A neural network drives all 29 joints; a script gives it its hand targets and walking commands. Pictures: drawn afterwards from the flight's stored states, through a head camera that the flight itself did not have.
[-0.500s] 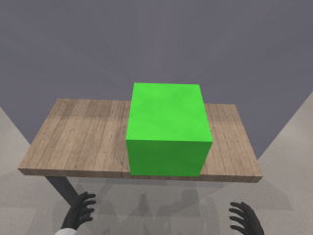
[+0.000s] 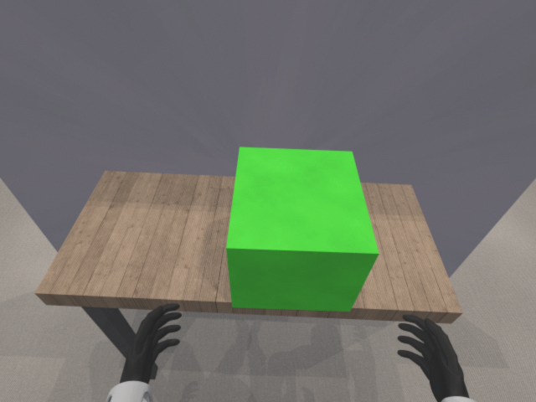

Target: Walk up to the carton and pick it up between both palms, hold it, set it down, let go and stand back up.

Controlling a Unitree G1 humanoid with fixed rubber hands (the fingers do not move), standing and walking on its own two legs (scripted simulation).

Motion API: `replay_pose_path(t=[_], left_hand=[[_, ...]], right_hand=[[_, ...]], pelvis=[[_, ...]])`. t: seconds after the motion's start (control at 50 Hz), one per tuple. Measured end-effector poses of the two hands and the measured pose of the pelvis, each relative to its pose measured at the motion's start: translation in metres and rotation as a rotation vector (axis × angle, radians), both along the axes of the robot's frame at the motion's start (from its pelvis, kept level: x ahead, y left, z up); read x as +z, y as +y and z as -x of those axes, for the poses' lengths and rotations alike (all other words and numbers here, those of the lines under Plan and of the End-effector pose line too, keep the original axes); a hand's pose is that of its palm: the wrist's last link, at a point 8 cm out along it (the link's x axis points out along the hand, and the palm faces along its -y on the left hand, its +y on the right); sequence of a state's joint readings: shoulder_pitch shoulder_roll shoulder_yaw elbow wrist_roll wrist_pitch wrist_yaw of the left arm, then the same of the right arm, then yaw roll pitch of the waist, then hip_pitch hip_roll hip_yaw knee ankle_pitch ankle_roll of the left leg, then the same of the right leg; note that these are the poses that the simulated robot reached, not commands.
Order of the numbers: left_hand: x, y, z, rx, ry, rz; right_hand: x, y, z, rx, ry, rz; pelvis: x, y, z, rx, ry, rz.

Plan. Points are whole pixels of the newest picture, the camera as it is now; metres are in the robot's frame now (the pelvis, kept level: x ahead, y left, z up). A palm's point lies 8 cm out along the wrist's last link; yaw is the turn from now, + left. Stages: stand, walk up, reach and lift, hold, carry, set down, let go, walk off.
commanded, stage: reach and lift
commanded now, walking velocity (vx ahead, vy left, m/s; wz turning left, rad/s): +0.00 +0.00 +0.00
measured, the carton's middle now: (293, 227) +0.42 -0.04 -0.01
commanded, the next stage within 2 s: none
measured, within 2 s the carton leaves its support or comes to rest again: neither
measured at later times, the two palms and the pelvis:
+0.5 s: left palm (157, 308) +0.24 +0.17 +0.03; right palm (444, 322) +0.23 -0.24 +0.03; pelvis +0.00 +0.00 +0.00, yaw +0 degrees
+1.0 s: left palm (172, 236) +0.33 +0.16 +0.08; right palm (446, 256) +0.31 -0.25 +0.07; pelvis -0.02 -0.01 +0.00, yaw -1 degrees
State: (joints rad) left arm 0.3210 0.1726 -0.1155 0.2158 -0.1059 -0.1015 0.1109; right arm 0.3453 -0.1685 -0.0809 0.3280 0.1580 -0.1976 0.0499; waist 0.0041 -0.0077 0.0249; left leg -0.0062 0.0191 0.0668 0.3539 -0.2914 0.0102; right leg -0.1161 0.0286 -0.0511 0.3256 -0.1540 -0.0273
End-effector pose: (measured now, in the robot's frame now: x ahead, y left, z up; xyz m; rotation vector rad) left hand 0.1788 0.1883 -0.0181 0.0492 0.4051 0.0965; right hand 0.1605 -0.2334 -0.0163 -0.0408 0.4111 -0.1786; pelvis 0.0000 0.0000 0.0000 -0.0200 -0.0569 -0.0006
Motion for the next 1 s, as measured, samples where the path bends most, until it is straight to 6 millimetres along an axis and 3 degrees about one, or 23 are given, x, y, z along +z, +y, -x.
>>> replay_pose_path(t=[0.26, 0.4, 0.62, 0.74, 1.0], left_hand=[[0.022, -0.011, -0.027, -0.021, -0.134, 0.014], [0.027, -0.014, -0.045, -0.014, -0.106, 0.023], [0.068, -0.018, -0.087, -0.043, -0.153, 0.016], [0.079, -0.019, -0.101, -0.045, -0.130, 0.027], [0.103, -0.033, -0.150, -0.058, -0.123, 0.006]], right_hand=[[0.022, -0.003, -0.030, -0.005, -0.135, -0.006], [0.027, -0.003, -0.048, 0.014, -0.119, -0.015], [0.066, -0.007, -0.083, 0.013, -0.193, -0.011], [0.074, -0.011, -0.095, -0.003, -0.180, -0.015], [0.089, -0.021, -0.146, 0.009, -0.181, -0.032]], pelvis=[[0.000, 0.001, -0.002, -0.002, -0.003, 0.002], [0.000, 0.000, 0.000, -0.002, 0.007, -0.003], [0.002, -0.003, 0.005, -0.010, 0.011, -0.005], [0.002, -0.003, 0.011, -0.014, 0.028, -0.010], [0.001, -0.006, 0.018, -0.026, 0.091, -0.019]])
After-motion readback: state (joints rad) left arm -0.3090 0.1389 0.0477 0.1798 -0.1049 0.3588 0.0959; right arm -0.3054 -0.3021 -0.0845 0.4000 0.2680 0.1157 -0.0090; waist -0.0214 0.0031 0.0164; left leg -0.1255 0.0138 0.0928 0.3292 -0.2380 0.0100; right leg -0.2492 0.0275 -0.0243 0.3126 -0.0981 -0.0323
